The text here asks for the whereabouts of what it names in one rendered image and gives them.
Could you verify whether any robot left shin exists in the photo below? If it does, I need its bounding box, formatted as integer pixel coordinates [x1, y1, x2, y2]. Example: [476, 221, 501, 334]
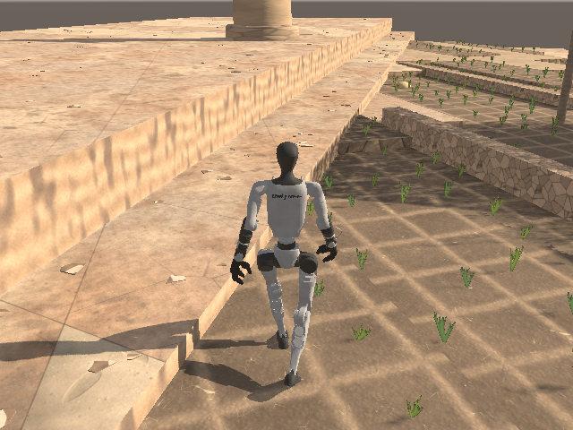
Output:
[267, 285, 287, 338]

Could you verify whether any left robot upper arm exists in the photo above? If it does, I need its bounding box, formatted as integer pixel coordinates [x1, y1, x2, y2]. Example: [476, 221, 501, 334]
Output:
[244, 180, 269, 231]

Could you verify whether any right robot forearm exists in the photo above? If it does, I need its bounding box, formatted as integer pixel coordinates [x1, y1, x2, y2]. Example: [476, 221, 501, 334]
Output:
[321, 216, 337, 248]

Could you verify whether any left robot hand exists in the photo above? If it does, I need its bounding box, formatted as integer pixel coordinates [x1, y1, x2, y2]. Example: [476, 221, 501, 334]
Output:
[230, 259, 252, 285]

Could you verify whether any robot left foot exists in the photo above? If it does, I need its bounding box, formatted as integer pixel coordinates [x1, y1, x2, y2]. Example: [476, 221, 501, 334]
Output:
[277, 330, 289, 349]

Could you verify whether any right robot upper arm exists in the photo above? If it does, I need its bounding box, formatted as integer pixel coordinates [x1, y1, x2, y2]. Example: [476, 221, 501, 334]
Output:
[305, 181, 330, 230]

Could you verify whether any right robot hand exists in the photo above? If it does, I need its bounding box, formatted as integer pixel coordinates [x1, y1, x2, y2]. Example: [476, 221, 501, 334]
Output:
[316, 245, 338, 262]

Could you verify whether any left robot forearm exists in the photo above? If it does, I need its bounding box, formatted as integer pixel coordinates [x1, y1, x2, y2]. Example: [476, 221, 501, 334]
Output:
[234, 217, 252, 262]

